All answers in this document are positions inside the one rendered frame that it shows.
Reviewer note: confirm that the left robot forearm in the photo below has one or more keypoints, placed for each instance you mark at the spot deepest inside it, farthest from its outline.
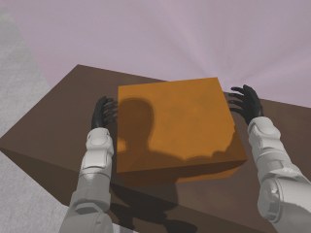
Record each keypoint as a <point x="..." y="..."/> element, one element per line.
<point x="92" y="194"/>

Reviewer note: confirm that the right robot forearm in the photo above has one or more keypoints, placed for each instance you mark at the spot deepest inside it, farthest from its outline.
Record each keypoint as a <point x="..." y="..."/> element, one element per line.
<point x="269" y="153"/>

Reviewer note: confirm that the carton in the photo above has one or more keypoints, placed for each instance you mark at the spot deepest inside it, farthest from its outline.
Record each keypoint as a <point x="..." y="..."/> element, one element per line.
<point x="176" y="132"/>

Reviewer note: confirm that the robot right upper arm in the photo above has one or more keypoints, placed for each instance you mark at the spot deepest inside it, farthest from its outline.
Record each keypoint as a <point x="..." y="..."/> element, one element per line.
<point x="286" y="204"/>

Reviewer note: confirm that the robot left hand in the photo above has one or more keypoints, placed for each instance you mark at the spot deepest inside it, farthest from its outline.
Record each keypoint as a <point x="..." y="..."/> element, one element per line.
<point x="98" y="116"/>

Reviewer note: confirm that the robot right hand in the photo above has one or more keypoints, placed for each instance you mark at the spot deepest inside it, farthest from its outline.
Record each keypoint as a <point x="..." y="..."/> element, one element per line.
<point x="251" y="104"/>

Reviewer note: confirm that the robot left upper arm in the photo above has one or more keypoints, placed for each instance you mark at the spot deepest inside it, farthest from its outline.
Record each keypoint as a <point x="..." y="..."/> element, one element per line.
<point x="98" y="222"/>

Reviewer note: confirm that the pedestal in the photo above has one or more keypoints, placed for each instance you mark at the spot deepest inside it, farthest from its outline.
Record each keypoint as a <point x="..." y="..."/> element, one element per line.
<point x="49" y="143"/>

